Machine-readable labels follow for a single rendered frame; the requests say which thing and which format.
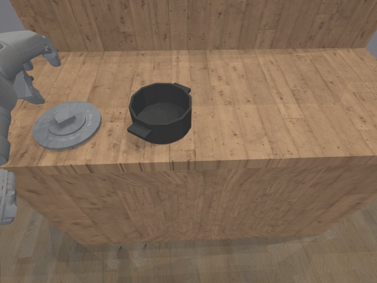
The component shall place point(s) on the left robot upper arm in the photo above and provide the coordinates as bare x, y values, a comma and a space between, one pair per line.
8, 195

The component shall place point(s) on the lid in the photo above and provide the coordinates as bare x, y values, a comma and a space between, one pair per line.
50, 135

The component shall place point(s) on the left robot hand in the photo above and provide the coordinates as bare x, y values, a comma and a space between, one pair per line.
29, 45

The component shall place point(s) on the pot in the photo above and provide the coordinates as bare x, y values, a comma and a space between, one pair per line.
161, 112

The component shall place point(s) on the left robot forearm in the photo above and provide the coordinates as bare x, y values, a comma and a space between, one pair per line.
10, 65

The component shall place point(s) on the knob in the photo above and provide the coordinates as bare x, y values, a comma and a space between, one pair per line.
64, 116

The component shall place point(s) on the table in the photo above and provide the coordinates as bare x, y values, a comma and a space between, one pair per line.
283, 137

